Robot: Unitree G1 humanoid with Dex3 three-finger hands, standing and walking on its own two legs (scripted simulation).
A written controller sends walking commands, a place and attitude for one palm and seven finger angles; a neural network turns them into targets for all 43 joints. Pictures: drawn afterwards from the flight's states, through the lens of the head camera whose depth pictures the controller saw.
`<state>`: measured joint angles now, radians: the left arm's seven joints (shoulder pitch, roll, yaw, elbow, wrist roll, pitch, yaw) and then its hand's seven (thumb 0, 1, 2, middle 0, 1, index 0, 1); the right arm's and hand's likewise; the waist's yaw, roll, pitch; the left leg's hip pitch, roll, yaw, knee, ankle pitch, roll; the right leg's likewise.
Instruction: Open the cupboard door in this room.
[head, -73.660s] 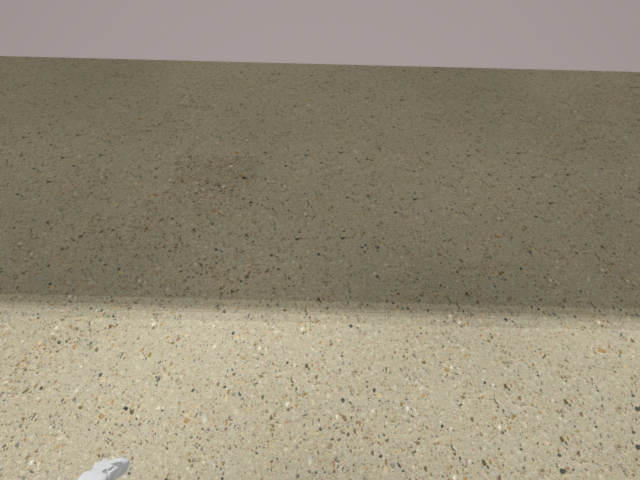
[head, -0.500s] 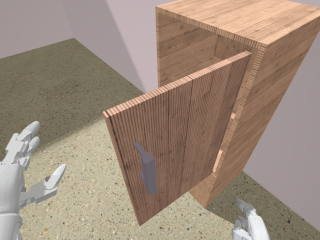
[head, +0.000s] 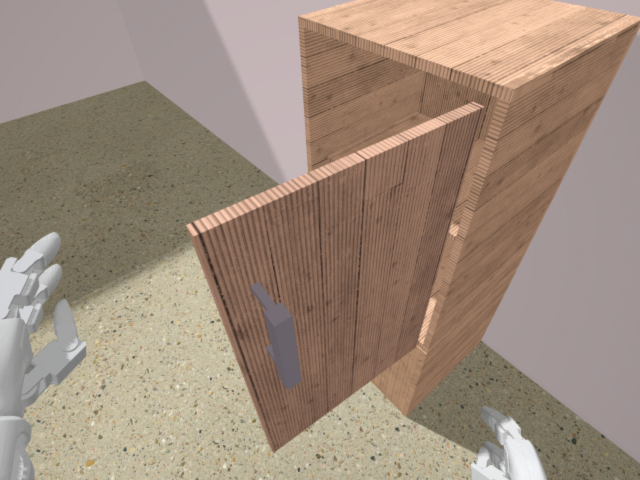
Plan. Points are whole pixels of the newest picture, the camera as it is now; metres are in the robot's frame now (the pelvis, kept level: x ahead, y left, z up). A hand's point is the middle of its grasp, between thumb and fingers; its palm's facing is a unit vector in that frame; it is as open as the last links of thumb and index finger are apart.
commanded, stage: step back with the hand held close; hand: left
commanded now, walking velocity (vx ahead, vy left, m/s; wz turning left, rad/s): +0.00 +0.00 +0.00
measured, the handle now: (275, 337) +0.26 +0.09 +0.08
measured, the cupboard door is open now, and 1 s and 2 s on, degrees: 85 85 85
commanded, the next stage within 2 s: stop stepping back and stand still in 1.20 s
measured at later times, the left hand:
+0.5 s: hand (59, 370) +0.17 +0.27 +0.15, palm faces +0.31 -0.80 -0.51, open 7.4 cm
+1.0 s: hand out of the picture +0.06 +0.30 +0.15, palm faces +0.45 -0.78 -0.43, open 7.4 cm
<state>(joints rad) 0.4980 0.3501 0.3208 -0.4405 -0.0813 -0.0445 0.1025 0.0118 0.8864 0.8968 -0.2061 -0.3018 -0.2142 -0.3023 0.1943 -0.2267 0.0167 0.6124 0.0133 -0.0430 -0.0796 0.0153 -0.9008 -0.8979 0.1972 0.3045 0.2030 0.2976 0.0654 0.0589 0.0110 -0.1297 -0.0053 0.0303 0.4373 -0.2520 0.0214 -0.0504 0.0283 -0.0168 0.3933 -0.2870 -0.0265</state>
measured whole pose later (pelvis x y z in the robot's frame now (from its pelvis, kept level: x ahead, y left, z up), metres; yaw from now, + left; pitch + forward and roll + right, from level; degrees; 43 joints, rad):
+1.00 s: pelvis -0.13 +0.04 -0.02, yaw +2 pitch -1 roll -2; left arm 0.54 0.38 0.40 -0.56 -0.03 -0.21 0.15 0.01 0.89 0.90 -0.21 -0.30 -0.22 -0.30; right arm 0.21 -0.21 -0.01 0.61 0.00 -0.05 -0.06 0.02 -0.90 -0.90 0.20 0.30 0.21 0.30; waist 0.02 0.01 0.04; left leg -0.44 -0.02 0.01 0.68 -0.34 0.02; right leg -0.35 0.02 0.04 0.58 -0.22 0.03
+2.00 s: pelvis -0.26 +0.06 -0.01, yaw -5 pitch -2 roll +0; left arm 0.48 0.39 0.42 -0.42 -0.04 -0.20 0.14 0.01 0.89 0.90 -0.21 -0.30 -0.22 -0.30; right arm 0.24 -0.21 -0.01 0.68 0.01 -0.12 -0.08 0.02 -0.90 -0.90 0.20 0.30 0.20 0.30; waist 0.01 -0.01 0.01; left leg -0.31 -0.02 0.01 0.53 -0.20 0.03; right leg -0.11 0.02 0.00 0.53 -0.38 -0.01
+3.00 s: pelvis -0.29 +0.05 -0.01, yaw -1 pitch -2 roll -1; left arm 0.46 0.15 0.00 1.21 0.01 0.03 0.02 0.01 0.93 0.90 -0.20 -0.30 -0.20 -0.30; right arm 0.32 -0.13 0.00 1.14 -0.02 0.05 -0.04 0.01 -0.90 -0.90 0.20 0.30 0.20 0.30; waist 0.01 0.03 0.07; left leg -0.32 -0.03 -0.05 0.45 -0.10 0.02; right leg -0.10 0.02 -0.06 0.45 -0.32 -0.02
